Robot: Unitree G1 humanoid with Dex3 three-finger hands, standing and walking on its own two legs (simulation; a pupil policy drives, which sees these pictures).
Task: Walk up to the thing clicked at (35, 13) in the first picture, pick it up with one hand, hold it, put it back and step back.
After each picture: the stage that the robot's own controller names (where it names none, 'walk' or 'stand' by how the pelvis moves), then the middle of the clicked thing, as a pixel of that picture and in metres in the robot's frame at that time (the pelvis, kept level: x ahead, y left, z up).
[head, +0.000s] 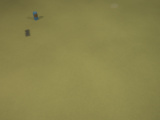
stand; (35, 16) +2.15 +0.65 -0.72
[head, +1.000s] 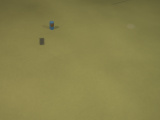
walk; (51, 25) +2.06 +0.29 -0.69
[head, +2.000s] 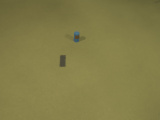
walk; (76, 36) +1.43 +0.01 -0.70
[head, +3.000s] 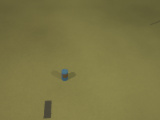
walk; (64, 75) +0.98 +0.11 -0.71
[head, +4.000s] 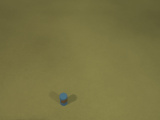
walk; (63, 99) +0.68 +0.12 -0.71
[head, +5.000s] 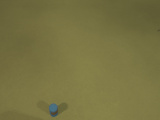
walk; (53, 110) +0.52 +0.15 -0.72
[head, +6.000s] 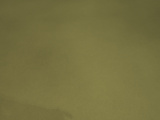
stand; out of the picture +0.42 +0.19 -0.71
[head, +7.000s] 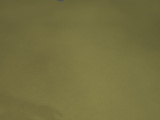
stand; out of the picture +0.39 +0.16 -0.72
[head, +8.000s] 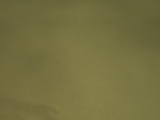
stand; out of the picture +0.38 +0.18 -0.72
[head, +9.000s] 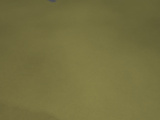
stand; out of the picture +0.40 +0.19 -0.72
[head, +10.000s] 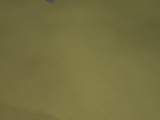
stand; out of the picture +0.38 +0.19 -0.73
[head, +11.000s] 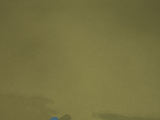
go down; out of the picture +0.40 +0.19 -0.71
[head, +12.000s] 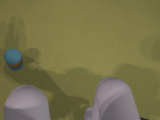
go down; (14, 60) +0.47 +0.22 -0.29
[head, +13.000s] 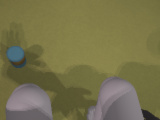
close in; (17, 57) +0.47 +0.22 -0.29
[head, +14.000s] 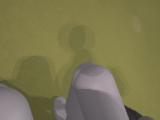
close in; out of the picture +0.46 +0.26 -0.22
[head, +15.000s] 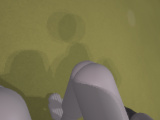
close; out of the picture +0.45 +0.27 -0.23
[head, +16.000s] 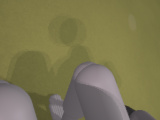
lift; out of the picture +0.41 +0.23 -0.23
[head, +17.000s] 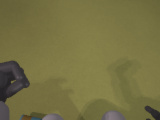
lift; out of the picture +0.28 +0.29 -0.51
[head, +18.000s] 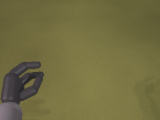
go down; out of the picture +0.23 +0.27 -0.70
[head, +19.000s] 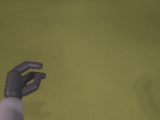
stand; out of the picture +0.21 +0.29 -0.71
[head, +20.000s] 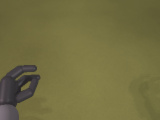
stand; out of the picture +0.21 +0.29 -0.70
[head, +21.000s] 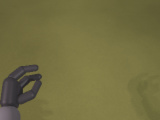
hold; out of the picture +0.20 +0.29 -0.69
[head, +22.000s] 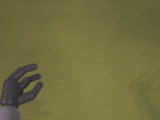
stand; out of the picture +0.18 +0.29 -0.71
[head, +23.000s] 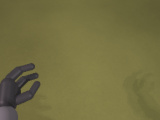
stand; out of the picture +0.20 +0.29 -0.70
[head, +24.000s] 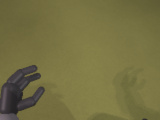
stand; out of the picture +0.20 +0.29 -0.61
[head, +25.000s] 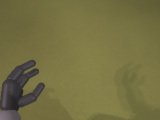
stand; out of the picture +0.19 +0.29 -0.62
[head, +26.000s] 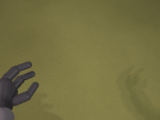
stand; out of the picture +0.17 +0.29 -0.66
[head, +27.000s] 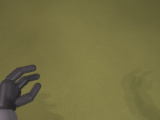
stand; out of the picture +0.18 +0.30 -0.66
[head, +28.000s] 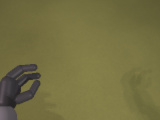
stand; out of the picture +0.16 +0.30 -0.67
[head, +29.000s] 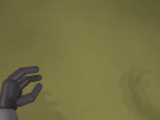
stand; out of the picture +0.17 +0.30 -0.65
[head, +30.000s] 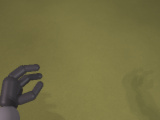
stand; out of the picture +0.16 +0.30 -0.66
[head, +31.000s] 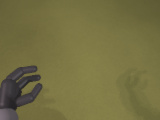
stand; out of the picture +0.15 +0.30 -0.64
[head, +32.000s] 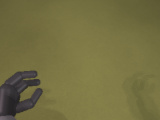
stand; out of the picture +0.15 +0.31 -0.65
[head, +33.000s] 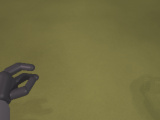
close; out of the picture +0.12 +0.30 -0.70
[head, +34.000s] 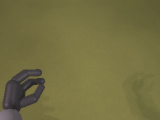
close; out of the picture +0.13 +0.31 -0.67
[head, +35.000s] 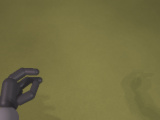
close; out of the picture +0.13 +0.31 -0.67
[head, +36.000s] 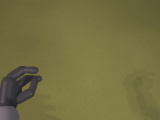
close; out of the picture +0.12 +0.31 -0.67
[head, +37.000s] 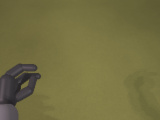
close; out of the picture +0.11 +0.31 -0.68
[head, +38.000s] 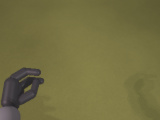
close; out of the picture +0.12 +0.31 -0.68
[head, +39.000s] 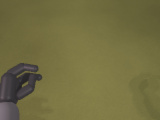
close; out of the picture +0.10 +0.31 -0.70
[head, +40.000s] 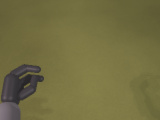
close; out of the picture +0.09 +0.32 -0.70
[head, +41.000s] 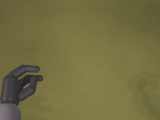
close; out of the picture +0.09 +0.32 -0.70
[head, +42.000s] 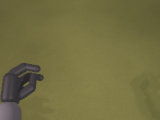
close; out of the picture +0.08 +0.32 -0.70
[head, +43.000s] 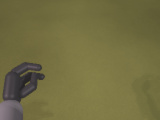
close; out of the picture +0.08 +0.32 -0.70
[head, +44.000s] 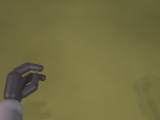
close; out of the picture +0.08 +0.32 -0.70
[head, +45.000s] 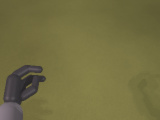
close; out of the picture +0.07 +0.33 -0.70
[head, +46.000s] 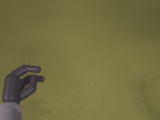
close; out of the picture +0.08 +0.32 -0.70
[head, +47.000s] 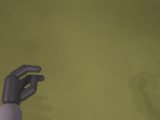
close; out of the picture +0.07 +0.32 -0.70
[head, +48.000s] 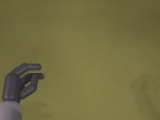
close; out of the picture +0.07 +0.32 -0.70
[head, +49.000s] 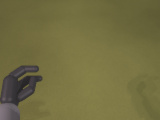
close; out of the picture +0.07 +0.32 -0.70
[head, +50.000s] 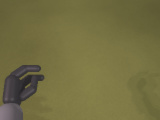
close; out of the picture +0.07 +0.33 -0.70
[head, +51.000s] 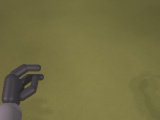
close; out of the picture +0.07 +0.33 -0.70
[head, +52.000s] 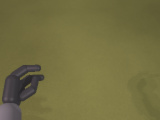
close; out of the picture +0.07 +0.33 -0.70
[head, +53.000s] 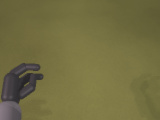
close; out of the picture +0.07 +0.33 -0.70
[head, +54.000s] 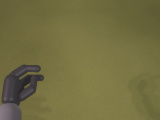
close; out of the picture +0.06 +0.32 -0.70
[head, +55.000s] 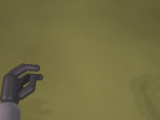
close; out of the picture +0.06 +0.33 -0.70
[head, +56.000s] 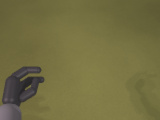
close; out of the picture +0.06 +0.33 -0.70
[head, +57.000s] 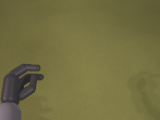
close; out of the picture +0.06 +0.33 -0.70
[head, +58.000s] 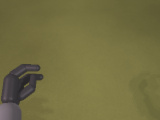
close; out of the picture +0.06 +0.33 -0.70
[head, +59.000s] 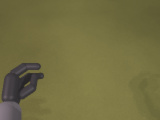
close; out of the picture +0.05 +0.33 -0.70
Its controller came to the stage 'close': yes
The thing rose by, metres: 0.21
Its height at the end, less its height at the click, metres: -0.02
